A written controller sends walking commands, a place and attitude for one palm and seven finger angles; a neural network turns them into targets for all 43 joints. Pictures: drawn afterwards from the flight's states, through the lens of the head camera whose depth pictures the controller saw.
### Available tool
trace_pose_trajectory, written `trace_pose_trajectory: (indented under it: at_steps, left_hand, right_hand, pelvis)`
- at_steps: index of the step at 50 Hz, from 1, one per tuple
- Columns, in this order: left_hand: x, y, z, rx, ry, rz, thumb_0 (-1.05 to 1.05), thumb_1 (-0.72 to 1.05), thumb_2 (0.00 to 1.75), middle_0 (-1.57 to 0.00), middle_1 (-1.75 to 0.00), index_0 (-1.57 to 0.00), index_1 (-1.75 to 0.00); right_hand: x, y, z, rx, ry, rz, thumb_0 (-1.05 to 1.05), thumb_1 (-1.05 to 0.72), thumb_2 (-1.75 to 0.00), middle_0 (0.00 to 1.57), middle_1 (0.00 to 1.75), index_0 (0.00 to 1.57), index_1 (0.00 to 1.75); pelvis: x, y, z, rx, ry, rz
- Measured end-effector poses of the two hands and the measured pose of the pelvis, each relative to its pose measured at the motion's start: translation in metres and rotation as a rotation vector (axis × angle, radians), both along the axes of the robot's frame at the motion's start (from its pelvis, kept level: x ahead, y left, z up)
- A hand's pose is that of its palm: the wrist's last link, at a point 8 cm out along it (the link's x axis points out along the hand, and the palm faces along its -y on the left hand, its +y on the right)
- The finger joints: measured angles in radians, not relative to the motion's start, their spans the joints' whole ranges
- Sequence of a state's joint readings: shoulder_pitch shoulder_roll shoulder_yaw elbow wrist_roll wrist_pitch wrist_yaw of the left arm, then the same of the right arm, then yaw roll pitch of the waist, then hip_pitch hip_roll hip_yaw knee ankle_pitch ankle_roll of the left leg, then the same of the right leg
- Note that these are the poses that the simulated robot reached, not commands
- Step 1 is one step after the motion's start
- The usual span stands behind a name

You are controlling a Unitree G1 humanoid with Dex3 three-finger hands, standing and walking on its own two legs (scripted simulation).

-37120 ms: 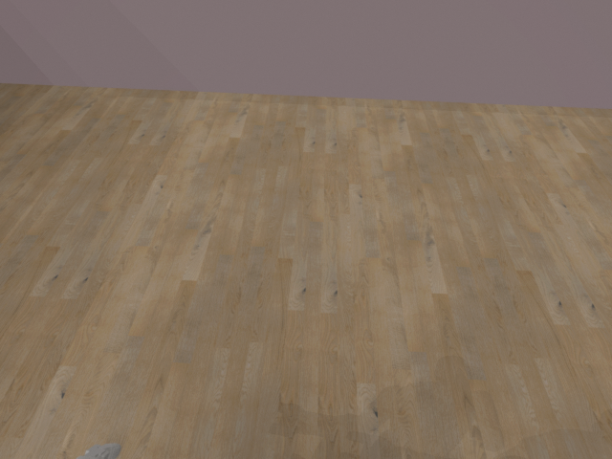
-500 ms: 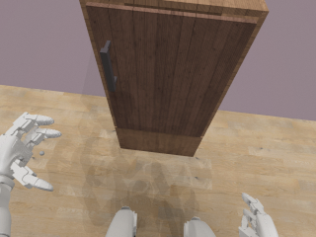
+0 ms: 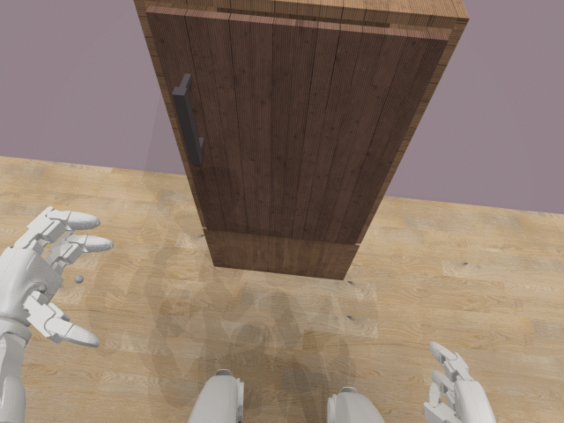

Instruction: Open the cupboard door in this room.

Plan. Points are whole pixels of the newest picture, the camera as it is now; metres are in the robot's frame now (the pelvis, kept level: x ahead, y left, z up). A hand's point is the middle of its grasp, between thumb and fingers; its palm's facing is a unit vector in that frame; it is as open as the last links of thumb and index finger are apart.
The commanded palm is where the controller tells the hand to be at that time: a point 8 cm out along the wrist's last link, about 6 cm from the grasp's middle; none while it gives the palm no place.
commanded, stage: move the hooked fingers beside the handle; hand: left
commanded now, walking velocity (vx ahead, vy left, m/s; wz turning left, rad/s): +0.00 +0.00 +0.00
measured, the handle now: (192, 121) +0.58 +0.20 +0.05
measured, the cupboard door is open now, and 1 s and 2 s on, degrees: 0 0 0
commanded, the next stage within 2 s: none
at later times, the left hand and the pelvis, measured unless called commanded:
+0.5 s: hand (105, 226) +0.35 +0.27 +0.06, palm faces -0.06 -1.00 -0.04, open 14.0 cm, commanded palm +0.34 +0.31 +0.06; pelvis +0.00 +0.00 +0.00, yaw -1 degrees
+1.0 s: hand (126, 182) +0.44 +0.26 +0.05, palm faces -0.06 -1.00 -0.02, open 14.0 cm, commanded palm +0.43 +0.31 +0.05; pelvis +0.00 +0.00 -0.01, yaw -2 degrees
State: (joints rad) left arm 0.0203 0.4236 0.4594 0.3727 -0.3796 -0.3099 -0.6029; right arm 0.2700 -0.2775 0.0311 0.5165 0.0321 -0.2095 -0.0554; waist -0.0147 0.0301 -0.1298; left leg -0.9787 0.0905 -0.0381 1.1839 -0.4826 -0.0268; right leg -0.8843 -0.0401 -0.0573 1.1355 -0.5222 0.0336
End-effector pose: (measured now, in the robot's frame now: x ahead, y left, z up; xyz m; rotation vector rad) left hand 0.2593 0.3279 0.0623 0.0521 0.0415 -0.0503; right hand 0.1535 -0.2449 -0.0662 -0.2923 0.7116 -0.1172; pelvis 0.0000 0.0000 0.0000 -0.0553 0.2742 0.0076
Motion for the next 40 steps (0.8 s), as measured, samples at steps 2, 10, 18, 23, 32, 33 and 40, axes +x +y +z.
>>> trace_pose_trajectory:
  at_steps: [2, 10, 18, 23, 32, 33, 40]
  left_hand:
    - [0.000, 0.000, 0.000, -0.001, -0.003, -0.002, -0.01, -0.50, 0.31, -0.30, -1.20, -0.30, -1.20]
    - [0.016, 0.003, -0.003, -0.012, -0.018, 0.007, -0.01, -0.50, 0.30, -0.30, -1.20, -0.30, -1.20]
    - [0.054, -0.007, -0.003, -0.022, -0.012, -0.033, -0.01, -0.50, 0.30, -0.30, -1.20, -0.30, -1.20]
    - [0.071, -0.007, -0.001, -0.015, -0.011, -0.016, -0.01, -0.50, 0.31, -0.30, -1.20, -0.30, -1.20]
    - [0.099, -0.007, -0.005, -0.017, -0.009, -0.011, -0.01, -0.50, 0.31, -0.30, -1.20, -0.30, -1.20]
    - [0.102, -0.007, -0.005, -0.017, -0.010, -0.011, -0.01, -0.50, 0.31, -0.30, -1.20, -0.30, -1.20]
    - [0.126, -0.010, -0.006, -0.025, -0.016, -0.018, -0.01, -0.50, 0.31, -0.30, -1.20, -0.30, -1.20]
  right_hand:
    - [0.001, 0.000, 0.000, -0.001, -0.003, 0.002, 0.01, -0.90, -0.90, 0.20, 0.30, 0.21, 0.30]
    - [0.000, -0.001, -0.005, -0.024, 0.011, 0.005, 0.01, -0.90, -0.90, 0.20, 0.30, 0.21, 0.30]
    - [-0.014, -0.004, -0.009, -0.028, 0.059, -0.030, 0.01, -0.90, -0.90, 0.20, 0.30, 0.21, 0.30]
    - [-0.029, -0.006, -0.012, -0.022, 0.107, -0.061, 0.01, -0.90, -0.90, 0.20, 0.30, 0.21, 0.30]
    - [-0.055, -0.014, -0.022, -0.035, 0.225, -0.099, 0.01, -0.90, -0.90, 0.20, 0.30, 0.21, 0.30]
    - [-0.058, -0.015, -0.023, -0.036, 0.235, -0.104, 0.01, -0.90, -0.90, 0.20, 0.30, 0.21, 0.30]
    - [-0.068, -0.019, -0.028, -0.043, 0.290, -0.128, 0.01, -0.90, -0.90, 0.20, 0.30, 0.21, 0.30]
  pelvis:
    - [0.000, 0.000, 0.000, 0.000, -0.001, 0.000]
    - [-0.003, 0.001, -0.004, -0.004, 0.004, 0.007]
    - [-0.005, 0.002, -0.004, -0.001, 0.020, -0.001]
    - [-0.003, 0.003, -0.003, 0.002, 0.030, -0.011]
    - [-0.001, 0.004, -0.004, 0.005, 0.053, -0.016]
    - [-0.001, 0.004, -0.004, 0.005, 0.056, -0.017]
    - [0.000, 0.004, -0.007, 0.004, 0.074, -0.021]
